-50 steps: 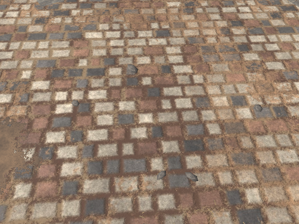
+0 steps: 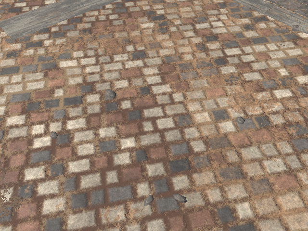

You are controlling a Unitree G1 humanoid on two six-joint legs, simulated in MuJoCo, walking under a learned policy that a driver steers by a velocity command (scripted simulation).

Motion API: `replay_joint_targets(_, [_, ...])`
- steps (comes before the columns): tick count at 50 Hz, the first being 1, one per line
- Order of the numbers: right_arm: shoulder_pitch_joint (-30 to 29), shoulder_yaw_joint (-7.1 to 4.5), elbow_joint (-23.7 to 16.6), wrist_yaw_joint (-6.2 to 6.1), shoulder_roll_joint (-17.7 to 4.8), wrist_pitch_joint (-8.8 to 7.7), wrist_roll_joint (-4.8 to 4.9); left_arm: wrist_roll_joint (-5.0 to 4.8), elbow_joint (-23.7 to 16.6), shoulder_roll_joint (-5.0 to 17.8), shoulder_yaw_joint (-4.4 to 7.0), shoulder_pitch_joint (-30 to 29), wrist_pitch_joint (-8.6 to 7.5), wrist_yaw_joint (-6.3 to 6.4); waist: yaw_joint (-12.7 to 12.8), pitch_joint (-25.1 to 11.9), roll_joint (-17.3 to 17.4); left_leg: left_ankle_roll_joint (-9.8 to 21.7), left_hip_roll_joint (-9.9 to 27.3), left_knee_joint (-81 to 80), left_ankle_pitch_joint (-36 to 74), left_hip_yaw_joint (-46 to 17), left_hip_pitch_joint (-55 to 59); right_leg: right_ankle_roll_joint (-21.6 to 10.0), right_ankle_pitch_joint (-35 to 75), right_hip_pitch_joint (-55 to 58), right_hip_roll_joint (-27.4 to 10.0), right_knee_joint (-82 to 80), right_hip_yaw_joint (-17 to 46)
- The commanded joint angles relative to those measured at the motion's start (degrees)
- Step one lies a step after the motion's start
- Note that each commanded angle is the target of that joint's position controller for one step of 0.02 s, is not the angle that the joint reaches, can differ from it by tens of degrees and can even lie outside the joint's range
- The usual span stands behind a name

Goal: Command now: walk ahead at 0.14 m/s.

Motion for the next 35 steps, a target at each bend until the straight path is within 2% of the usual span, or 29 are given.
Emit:
replay_joint_targets(1, [-0.6,-0.94,-2.3,-0.27,-5.1,-0.84,0.53,-0.63,-1.3,9.5,2.33,1.9,-0.38,0.42,1.8,2.9,-5.7,2.3,-4.2,4.1,-11.2,4.9,-9.1,-5.9,-25.6,-2.8,-6.5,-12.2,9.9])
replay_joint_targets(3, [-2.0,-0.61,-3.9,0.17,-3.6,-2.31,1.08,-0.88,-0.3,11.5,2.96,5.0,-1.49,0.21,2.9,5.7,-11.4,4.1,-4.1,12.8,-10.3,3.7,-14.1,-10.7,-33.8,-3.8,-14.4,-18.7,22.4])
replay_joint_targets(4, [-1.7,-0.7,-4.2,0.58,-3.7,-3.15,1.45,-0.99,-0.2,11.6,3.06,4.7,-2.2,0.2,2.5,6.6,-12.2,5.6,-2.6,15.4,-10.6,1.4,-14.9,-12.2,-32.9,-5.1,-16.8,-19.9,25.9])
replay_joint_targets(5, [-0.6,-0.84,-4.0,1.09,-3.9,-3.96,1.77,-1.01,-0.7,10.8,2.91,3.3,-2.81,0.14,1.5,6.7,-11.9,7.1,-1.6,15.8,-11.8,0.1,-15.0,-12.3,-30.2,-5.2,-17.6,-19.6,26.3])
replay_joint_targets(6, [1.4,-0.8,-3.5,1.63,-3.6,-4.69,1.98,-1.4,-1.5,10.2,2.74,0.7,-3.1,0.04,-0.3,6.3,-11.2,8.6,-1.1,11.4,-11.9,0.0,-12.1,-11.3,-26.9,-6.1,-17.0,-18.4,23.9])
replay_joint_targets(7, [6.1,-0.93,-1.5,2.04,-3.3,-5.29,1.91,-2.01,-2.7,9.5,2.52,-3.8,-2.96,-0.05,-3.5,5.5,-9.4,9.8,-1.7,2.2,-6.7,1.4,-2.9,-9.0,-22.6,-10.6,-14.0,-16.1,18.2])
replay_joint_targets(8, [11.6,-1.45,1.4,2.21,-3.8,-5.47,1.24,-1.87,-3.7,8.1,2.13,-6.6,-2.85,-0.14,-5.7,4.6,-5.9,9.4,-3.0,-3.2,0.0,1.2,6.4,-6.3,-16.1,-15.5,-9.2,-9.7,11.4])
replay_joint_targets(9, [18.2,-2.35,3.3,2.11,-6.9,-5.47,0.31,-0.98,-4.6,3.9,1.01,-7.4,-3.19,-0.45,-7.0,1.0,5.3,10.5,5.8,-9.5,-4.5,-12.1,14.7,-2.2,-9.6,-21.7,-3.0,8.2,2.0])
replay_joint_targets(10, [22.1,-3.78,3.4,3.02,-14.1,-5.97,0.11,-1.41,-7.8,3.6,1.02,-9.2,-4.2,-0.17,-7.1,1.4,18.9,17.9,18.1,-19.5,-12.4,-37.0,17.2,-0.2,-15.4,-32.4,2.4,21.7,-2.3])
replay_joint_targets(11, [18.2,-2.61,2.3,3.12,-10.8,-6.69,-0.58,-2.56,-7.1,6.5,1.72,-8.4,-5.01,-0.19,-4.8,4.2,11.5,19.8,20.2,-20.6,-16.2,-40.5,14.6,-0.9,-15.8,-36.1,-1.2,31.4,3.0])
replay_joint_targets(12, [14.7,-1.8,0.8,2.97,-7.4,-7.15,-0.05,-3.1,-5.7,6.6,1.77,-5.5,-5.58,-0.71,-2.6,6.5,7.8,18.0,18.0,-20.0,-15.1,-34.5,14.5,-1.9,-9.5,-38.7,-3.7,34.7,4.1])
replay_joint_targets(13, [12.7,-1.53,-0.1,3.11,-6.6,-7.31,0.33,-2.69,-4.3,6.4,1.87,-3.6,-5.9,-1.0,-1.7,6.0,6.5,15.6,14.9,-19.9,-11.2,-28.1,14.8,-2.5,-4.3,-38.6,-5.4,34.8,2.8])
replay_joint_targets(14, [11.9,-1.36,-0.6,3.26,-6.3,-7.21,0.52,-2.08,-4.2,6.8,2.18,-4.5,-6.16,-1.1,-1.5,6.3,5.4,14.0,13.7,-20.2,-4.3,-23.7,15.2,-2.5,-0.1,-39.3,-6.7,33.1,2.2])
replay_joint_targets(15, [12.4,-0.67,-0.6,3.24,-4.1,-6.9,0.17,-1.38,-4.2,6.9,2.44,-5.5,-6.17,-1.39,-1.7,5.3,5.0,12.4,11.3,-20.4,3.8,-18.5,15.0,-2.3,3.4,-37.2,-7.7,31.1,1.3])
replay_joint_targets(16, [14.0,-0.47,-0.3,3.09,-3.7,-6.61,-0.13,-1.18,-4.3,5.6,2.28,-6.1,-6.15,-1.8,-1.9,4.3,6.7,12.3,10.2,-20.2,11.8,-15.0,14.6,-1.7,5.5,-35.2,-7.7,29.0,0.0])
replay_joint_targets(17, [15.5,-0.37,0.0,2.8,-3.4,-6.27,-0.14,-0.97,-4.5,4.6,2.08,-6.9,-6.04,-2.11,-2.3,3.6,6.4,12.4,9.2,-19.8,18.9,-12.0,15.3,-0.8,6.9,-34.7,-7.4,27.5,-1.3])
replay_joint_targets(19, [16.7,-0.38,-0.1,2.01,-4.1,-5.58,-0.33,-1.07,-5.9,2.7,1.48,-10.6,-5.79,-2.42,-2.9,3.7,5.2,12.4,7.8,-20.2,24.1,-8.2,13.9,0.5,10.1,-33.6,-6.6,21.4,-3.0])
replay_joint_targets(21, [16.7,-0.5,-0.7,1.39,-5.3,-5.23,-0.35,-1.29,-7.8,1.3,0.71,-15.5,-5.81,-2.73,-3.8,4.9,4.9,12.1,6.8,-21.7,23.9,-5.6,10.2,1.1,14.6,-29.8,-5.3,12.7,-4.4])
replay_joint_targets(24, [18.9,-0.89,-0.2,1.05,-6.3,-5.22,0.04,-1.69,-9.5,1.7,0.29,-20.1,-5.84,-3.39,-4.6,6.8,5.9,12.8,7.7,-23.8,21.8,-4.3,8.5,0.8,18.6,-25.4,-3.8,5.1,-5.6])
replay_joint_targets(26, [19.5,-1.22,0.2,1.03,-6.3,-5.09,0.55,-1.89,-10.6,2.5,0.25,-21.9,-6.04,-3.92,-4.0,7.8,6.1,12.7,9.4,-23.1,23.7,-4.0,11.1,-0.5,18.6,-25.1,-3.8,2.1,-4.8])
replay_joint_targets(28, [18.5,-1.79,0.0,0.98,-7.1,-4.76,0.8,-1.82,-11.0,4.1,0.71,-21.3,-6.39,-4.36,-1.9,6.5,6.2,11.9,11.0,-19.8,32.4,-3.2,14.9,-2.4,16.6,-22.7,-3.1,0.0,-4.5])
replay_joint_targets(29, [17.6,-2.14,-0.3,0.94,-7.8,-4.55,0.68,-1.73,-10.6,5.4,1.32,-19.0,-6.47,-4.35,0.0,4.1,7.1,11.4,11.4,-16.4,42.4,-2.7,16.3,-3.4,15.1,-18.7,-1.9,0.0,-5.0])
replay_joint_targets(30, [16.8,-2.51,-0.6,0.89,-8.5,-4.14,0.49,-1.69,-9.5,7.2,2.23,-14.2,-6.42,-4.09,2.8,0.1,8.3,10.7,11.3,-10.4,53.4,-2.0,17.1,-4.7,13.6,-12.1,-0.1,0.5,-6.2])
replay_joint_targets(31, [15.8,-2.46,-1.1,0.86,-8.2,-3.56,0.16,-1.87,-6.4,9.4,3.63,-4.5,-6.19,-3.61,7.7,-5.7,8.2,9.4,9.2,0.4,59.1,-0.3,14.8,-6.4,14.2,-0.3,1.4,-0.2,-7.1])
replay_joint_targets(32, [15.3,-1.97,-2.3,0.87,-7.3,-3.45,-0.35,-1.51,-3.6,11.8,4.67,6.3,-5.78,-2.91,11.9,-12.6,6.3,7.9,7.4,14.9,48.3,-0.1,2.5,-9.2,13.0,18.0,-4.7,2.2,-0.2])
replay_joint_targets(33, [22.5,0.37,-3.5,1.77,1.3,-4.5,-0.36,-0.22,-1.8,17.0,5.76,13.7,-5.55,-2.68,8.3,-23.4,-9.3,3.9,-3.7,39.6,10.7,0.0,-20.7,-19.6,-1.0,40.1,-21.4,-1.9,29.2])
replay_joint_targets(34, [20.3,0.07,-2.8,2.19,-0.5,-6.46,1.14,-0.37,-1.2,12.3,4.25,12.8,-5.48,-2.84,9.2,-25.0,-11.0,5.0,-6.5,49.0,-13.9,-8.8,-27.3,-20.2,-8.3,37.8,-24.3,-13.3,43.7])
replay_joint_targets(35, [13.2,-1.51,-5.5,2.35,-5.4,-7.54,3.0,-0.91,-1.8,9.4,3.25,6.2,-5.84,-2.87,7.7,-12.9,-9.7,6.2,-2.9,51.9,-11.1,-8.1,-32.9,-16.6,-8.4,28.2,-21.7,-15.1,34.7])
